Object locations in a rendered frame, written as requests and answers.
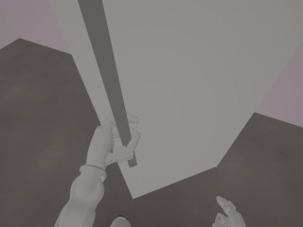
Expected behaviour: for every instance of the left robot forearm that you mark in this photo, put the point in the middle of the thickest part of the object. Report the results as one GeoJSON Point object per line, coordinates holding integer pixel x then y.
{"type": "Point", "coordinates": [86, 192]}

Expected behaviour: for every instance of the robot right hand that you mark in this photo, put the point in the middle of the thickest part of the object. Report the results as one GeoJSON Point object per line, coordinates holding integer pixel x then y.
{"type": "Point", "coordinates": [233, 219]}

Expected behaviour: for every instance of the handle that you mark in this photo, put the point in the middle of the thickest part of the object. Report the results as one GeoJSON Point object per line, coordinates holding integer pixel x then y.
{"type": "Point", "coordinates": [93, 15]}

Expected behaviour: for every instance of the fridge door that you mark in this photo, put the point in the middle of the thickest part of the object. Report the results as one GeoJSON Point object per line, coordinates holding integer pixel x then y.
{"type": "Point", "coordinates": [192, 71]}

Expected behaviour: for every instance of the robot left hand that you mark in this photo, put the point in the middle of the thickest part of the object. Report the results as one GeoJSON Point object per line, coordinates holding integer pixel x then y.
{"type": "Point", "coordinates": [103, 141]}

